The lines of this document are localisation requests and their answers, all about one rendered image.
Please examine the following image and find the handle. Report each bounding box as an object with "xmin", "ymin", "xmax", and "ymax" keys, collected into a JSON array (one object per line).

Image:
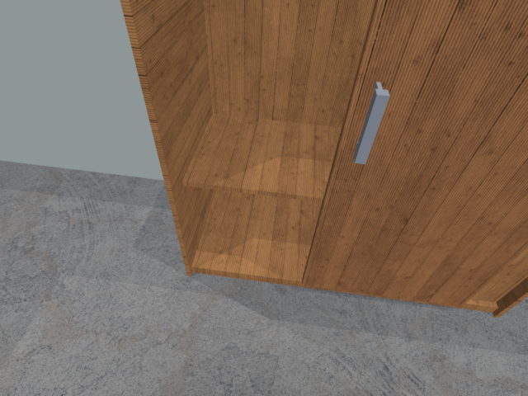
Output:
[{"xmin": 354, "ymin": 82, "xmax": 390, "ymax": 164}]

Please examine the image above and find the wardrobe door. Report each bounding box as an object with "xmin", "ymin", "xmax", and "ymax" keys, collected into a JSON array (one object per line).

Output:
[
  {"xmin": 302, "ymin": 0, "xmax": 528, "ymax": 307},
  {"xmin": 471, "ymin": 248, "xmax": 528, "ymax": 302}
]

